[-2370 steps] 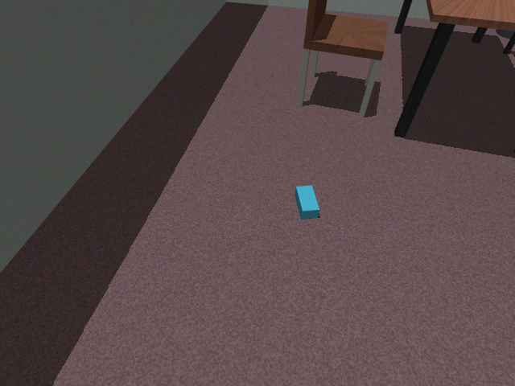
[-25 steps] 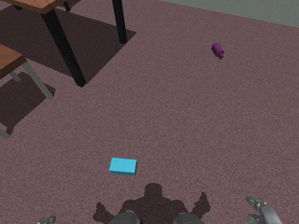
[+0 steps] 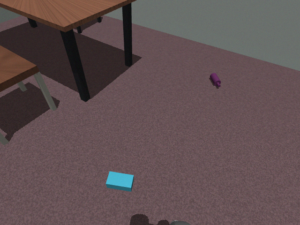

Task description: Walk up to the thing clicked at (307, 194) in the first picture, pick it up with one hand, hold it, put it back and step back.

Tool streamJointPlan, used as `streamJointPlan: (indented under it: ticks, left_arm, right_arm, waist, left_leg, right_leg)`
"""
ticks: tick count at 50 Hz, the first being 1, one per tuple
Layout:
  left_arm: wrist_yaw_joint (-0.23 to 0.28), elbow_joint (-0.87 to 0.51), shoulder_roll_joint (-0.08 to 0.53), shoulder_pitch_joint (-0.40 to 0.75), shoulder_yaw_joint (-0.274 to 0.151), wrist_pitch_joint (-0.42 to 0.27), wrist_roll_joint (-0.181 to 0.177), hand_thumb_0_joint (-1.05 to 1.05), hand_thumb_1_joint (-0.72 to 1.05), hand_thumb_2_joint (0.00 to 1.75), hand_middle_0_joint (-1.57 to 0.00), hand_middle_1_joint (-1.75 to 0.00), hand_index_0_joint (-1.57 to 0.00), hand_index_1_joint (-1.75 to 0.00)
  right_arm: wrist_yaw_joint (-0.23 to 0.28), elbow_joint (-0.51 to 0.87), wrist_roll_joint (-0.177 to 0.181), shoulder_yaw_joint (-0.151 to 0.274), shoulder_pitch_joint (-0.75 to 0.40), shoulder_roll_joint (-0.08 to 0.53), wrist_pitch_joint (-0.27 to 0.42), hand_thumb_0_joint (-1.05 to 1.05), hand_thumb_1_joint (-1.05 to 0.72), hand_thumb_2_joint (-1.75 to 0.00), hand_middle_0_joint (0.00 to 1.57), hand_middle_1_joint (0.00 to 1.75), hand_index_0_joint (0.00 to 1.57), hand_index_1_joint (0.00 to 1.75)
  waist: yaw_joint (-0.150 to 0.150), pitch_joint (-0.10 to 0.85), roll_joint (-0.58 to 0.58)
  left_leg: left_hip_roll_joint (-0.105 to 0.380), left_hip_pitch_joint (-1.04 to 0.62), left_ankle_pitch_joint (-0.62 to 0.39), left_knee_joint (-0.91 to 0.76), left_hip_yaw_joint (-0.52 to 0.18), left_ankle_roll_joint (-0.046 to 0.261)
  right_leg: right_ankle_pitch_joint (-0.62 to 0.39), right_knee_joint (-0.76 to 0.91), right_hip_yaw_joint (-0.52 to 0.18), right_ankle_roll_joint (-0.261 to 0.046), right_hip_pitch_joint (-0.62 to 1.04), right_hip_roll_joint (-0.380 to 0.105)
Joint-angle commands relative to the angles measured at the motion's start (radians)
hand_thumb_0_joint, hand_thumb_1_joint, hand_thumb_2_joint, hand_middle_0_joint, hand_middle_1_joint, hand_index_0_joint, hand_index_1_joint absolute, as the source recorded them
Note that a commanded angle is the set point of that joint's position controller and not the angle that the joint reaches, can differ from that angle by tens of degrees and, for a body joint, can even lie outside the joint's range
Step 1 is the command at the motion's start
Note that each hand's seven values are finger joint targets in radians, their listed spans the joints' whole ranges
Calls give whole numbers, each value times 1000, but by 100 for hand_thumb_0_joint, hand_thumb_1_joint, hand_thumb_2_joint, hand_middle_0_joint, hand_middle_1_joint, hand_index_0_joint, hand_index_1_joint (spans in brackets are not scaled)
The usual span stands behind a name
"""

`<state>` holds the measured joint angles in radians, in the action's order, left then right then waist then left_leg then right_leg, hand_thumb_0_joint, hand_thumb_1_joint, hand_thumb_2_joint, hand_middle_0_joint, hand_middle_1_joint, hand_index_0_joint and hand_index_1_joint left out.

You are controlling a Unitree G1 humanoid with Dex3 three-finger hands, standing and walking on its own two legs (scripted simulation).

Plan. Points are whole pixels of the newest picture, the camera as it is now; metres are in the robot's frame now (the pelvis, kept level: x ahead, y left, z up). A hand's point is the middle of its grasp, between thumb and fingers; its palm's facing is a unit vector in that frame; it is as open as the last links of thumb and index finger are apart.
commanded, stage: walk up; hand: left
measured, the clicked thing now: (120, 181) +0.52 +0.17 -0.73
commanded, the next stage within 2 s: stand in 0.16 s
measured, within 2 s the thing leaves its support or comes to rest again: neither
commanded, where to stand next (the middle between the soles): +0.13 -0.05 m, yaw -4 degrees
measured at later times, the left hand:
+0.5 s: hand out of the picture +0.11 +0.22 -0.14, palm faces +0.00 -0.94 -0.34, open 7.4 cm
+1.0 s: hand out of the picture +0.10 +0.20 -0.14, palm faces -0.03 -0.94 -0.34, open 7.4 cm
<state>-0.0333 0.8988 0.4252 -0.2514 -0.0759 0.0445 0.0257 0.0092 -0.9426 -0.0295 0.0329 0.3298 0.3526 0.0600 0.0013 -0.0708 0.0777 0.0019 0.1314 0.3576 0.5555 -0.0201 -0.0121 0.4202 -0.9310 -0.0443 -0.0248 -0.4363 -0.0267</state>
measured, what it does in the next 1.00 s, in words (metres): steps on the spot: right foot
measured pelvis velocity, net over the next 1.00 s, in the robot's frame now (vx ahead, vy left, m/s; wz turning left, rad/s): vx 0.03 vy -0.05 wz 0.01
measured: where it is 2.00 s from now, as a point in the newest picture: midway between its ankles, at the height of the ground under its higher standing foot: outside the picture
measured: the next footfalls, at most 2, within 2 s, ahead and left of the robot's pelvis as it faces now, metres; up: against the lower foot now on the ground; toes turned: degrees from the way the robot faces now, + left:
right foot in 0.14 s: +0.11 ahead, -0.15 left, +0.00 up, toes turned +0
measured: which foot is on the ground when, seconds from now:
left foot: down 0.00-1.00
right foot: up 0.00-0.12, down 0.14-1.00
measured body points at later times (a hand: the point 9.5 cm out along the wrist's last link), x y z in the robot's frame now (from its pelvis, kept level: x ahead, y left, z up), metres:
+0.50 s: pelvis +0.00 -0.03 +0.00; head +0.00 -0.03 +0.45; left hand +0.11 +0.27 -0.12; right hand +0.05 -0.34 -0.12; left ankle +0.00 +0.09 -0.73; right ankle +0.08 -0.16 -0.73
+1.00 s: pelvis +0.03 -0.05 +0.02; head +0.05 -0.05 +0.47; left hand +0.10 +0.25 -0.11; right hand +0.12 -0.35 -0.12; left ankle +0.00 +0.09 -0.73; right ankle +0.08 -0.16 -0.73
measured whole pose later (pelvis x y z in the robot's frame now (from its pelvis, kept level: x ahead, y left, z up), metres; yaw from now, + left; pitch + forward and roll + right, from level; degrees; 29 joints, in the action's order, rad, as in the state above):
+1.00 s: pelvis +0.03 -0.05 +0.02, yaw +0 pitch -2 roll +0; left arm -0.02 1.14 0.35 -0.10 0.01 -0.02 0.01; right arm -0.01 -1.12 0.00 0.01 0.09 0.36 0.01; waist 0.00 -0.06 -0.01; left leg 0.03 0.07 0.24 0.35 -0.02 -0.03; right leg 0.13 -0.37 0.03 -0.01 -0.20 0.00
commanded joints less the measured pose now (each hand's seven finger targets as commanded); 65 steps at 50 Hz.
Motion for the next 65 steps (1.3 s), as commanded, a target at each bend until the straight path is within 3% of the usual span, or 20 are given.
streamJointPlan:
  ticks: [1, 5, 7, 8, 9, 10, 13, 18, 19, 20, 21, 22, 24, 28, 30, 33, 42, 53, 57, 65]
  left_arm:
    - [-5, -89, 154, 105, -42, -42, -8, 0, 90, 90, -20, -30, -20, -30]
    - [8, -27, 133, 30, -32, -66, -19, 0, 90, 90, -20, -30, -20, -30]
    - [25, 15, 167, -39, -36, -85, -15, 0, 90, 90, -20, -30, -20, -30]
    - [33, -3, 269, -67, -41, -100, 1, 0, 90, 90, -20, -30, -20, -30]
    - [38, 0, 325, -30, -39, -103, -9, 0, 90, 90, -20, -30, -20, -30]
    - [40, 8, 301, 39, -36, -99, -2, 0, 90, 90, -20, -30, -20, -30]
    - [39, -34, 237, 160, -12, -87, -3, 0, 90, 90, -20, -30, -20, -30]
    - [37, 4, 198, 198, -5, -63, -16, 0, 90, 90, -20, -30, -20, -30]
    - [36, 6, 163, 198, 3, -58, -23, 0, 90, 90, -20, -30, -20, -30]
    - [33, 10, 113, 167, 14, -56, -32, 0, 90, 90, -20, -30, -20, -30]
    - [30, 22, 115, 163, 16, -54, -39, 0, 90, 90, -20, -30, -20, -30]
    - [28, 42, 121, 152, 9, -54, -38, 0, 90, 90, -20, -30, -20, -30]
    - [17, 69, 132, 171, 15, -66, -31, 0, 90, 90, -20, -30, -20, -30]
    - [19, 98, 147, 175, 21, -89, -19, 0, 90, 90, -20, -30, -20, -30]
    - [21, 106, 172, 206, 26, -92, -18, 0, 90, 90, -20, -30, -20, -30]
    - [24, 124, 152, 206, 33, -96, -26, 0, 90, 90, -20, -30, -20, -30]
    - [31, 172, 146, 188, 45, -97, -23, 0, 90, 90, -20, -30, -20, -30]
    - [35, 194, 145, 209, 43, -91, -24, 0, 90, 90, -20, -30, -20, -30]
    - [36, 196, 145, 206, 40, -94, -25, 0, 90, 90, -20, -30, -20, -30]
    - [37, 197, 141, 229, 36, -87, -23, 0, 90, 90, -20, -30, -20, -30]
  right_arm:
    - [19, 86, 6, 83, -48, 310, 35, 0, -90, -90, 20, 30, 20, 30]
    - [9, 113, 13, 64, -126, 283, -7, 0, -90, -90, 20, 30, 20, 30]
    - [9, 116, 31, 40, -100, 213, -30, 0, -90, -90, 20, 30, 20, 30]
    - [13, 127, 45, 31, -77, 137, -26, 0, -90, -90, 20, 30, 20, 30]
    - [26, 136, 46, 36, -94, 165, -42, 0, -90, -90, 20, 30, 20, 30]
    - [29, 121, 43, 46, -118, 203, -46, 0, -90, -90, 20, 30, 20, 30]
    - [4, 41, 37, 64, -30, 226, -54, 0, -90, -90, 20, 30, 20, 30]
    - [3, -21, 18, 63, 12, 198, -46, 0, -90, -90, 20, 30, 20, 30]
    - [6, -17, 6, 62, -4, 218, -38, 0, -90, -90, 20, 30, 20, 30]
    - [8, 8, -5, 63, -90, 258, -28, 0, -90, -90, 20, 30, 20, 30]
    - [6, 37, -3, 61, -182, 294, -19, 0, -90, -90, 20, 30, 20, 30]
    - [4, 35, 0, 64, -251, 321, -19, 0, -90, -90, 20, 30, 20, 30]
    - [-2, 14, 11, 40, -277, 242, -22, 0, -90, -90, 20, 30, 20, 30]
    - [-7, -43, 23, 32, -226, 212, -11, 0, -90, -90, 20, 30, 20, 30]
    - [-10, -66, 27, 31, -194, 195, -16, 0, -90, -90, 20, 30, 20, 30]
    - [-11, -86, 20, 30, -203, 203, -15, 0, -90, -90, 20, 30, 20, 30]
    - [-11, -113, 26, 23, -244, 205, -23, 0, -90, -90, 20, 30, 20, 30]
    - [-7, -137, 23, 14, -266, 211, -31, 0, -90, -90, 20, 30, 20, 30]
    - [-4, -142, 25, 12, -265, 208, -26, 0, -90, -90, 20, 30, 20, 30]
    - [-2, -146, 21, 8, -267, 212, -28, 0, -90, -90, 20, 30, 20, 30]
  waist:
    - [19, -65, -276]
    - [-20, 9, -328]
    - [-47, 76, -168]
    - [-55, 154, 118]
    - [-44, 173, 104]
    - [-32, 99, 103]
    - [23, 65, 89]
    - [49, 79, 62]
    - [47, 71, -5]
    - [-4, 56, -111]
    - [-30, 11, -144]
    - [-55, -7, -176]
    - [-60, -34, -154]
    - [-22, 32, -122]
    - [2, 21, -85]
    - [-1, 53, -84]
    - [-2, 115, -68]
    - [-3, 109, -85]
    - [-4, 144, -81]
    - [-4, 120, -86]
  left_leg:
    - [219, 63, -351, -197, -163, 186]
    - [154, 188, -363, -45, -57, 149]
    - [83, 237, -288, 162, -9, 98]
    - [-9, 318, -34, 376, -18, 24]
    - [-17, 246, 261, 385, -78, 39]
    - [-7, 214, 304, 392, -77, 47]
    - [10, 146, 253, 321, -30, 53]
    - [9, -24, -80, -79, 24, 37]
    - [61, -23, -71, -173, -77, 49]
    - [178, 55, 30, -267, -272, 83]
    - [235, 169, 166, -342, -336, 99]
    - [235, 325, 265, -340, -303, 126]
    - [147, 346, 268, -335, -180, 70]
    - [100, 138, -11, -242, -115, 42]
    - [98, 93, -33, -252, -102, 41]
    - [115, 56, -151, -247, -103, 43]
    - [117, -21, -236, -255, -72, 32]
    - [126, -7, -248, -283, -62, 25]
    - [134, -33, -356, -274, -59, 18]
    - [136, -14, -301, -300, -57, 16]
  right_leg:
    - [-27, 102, 17, 12, -31, -37]
    - [-171, 322, 103, 7, 242, 24]
    - [-306, 462, 59, 1, 400, 9]
    - [-477, 556, -336, -76, 455, -271]
    - [-407, 605, -430, -205, 309, -365]
    - [-315, 598, -399, -237, 188, -331]
    - [-28, 636, -199, -149, 123, -209]
    - [19, 556, -114, -78, 89, -143]
    - [17, 502, -88, -44, 66, -113]
    - [-21, 433, -50, -7, 87, -63]
    - [-66, 408, -8, 8, 132, -12]
    - [-70, 382, -20, 4, 290, -15]
    - [-122, 481, -43, -1, 349, -47]
    - [-190, 581, -95, -21, 289, -99]
    - [-127, 609, -103, -22, 234, -101]
    - [-264, 596, -77, -13, 279, -97]
    - [-399, 605, -67, -9, 308, -104]
    - [-408, 617, -60, -5, 332, -106]
    - [-552, 595, -46, -5, 375, -110]
    - [-472, 616, -45, 1, 377, -105]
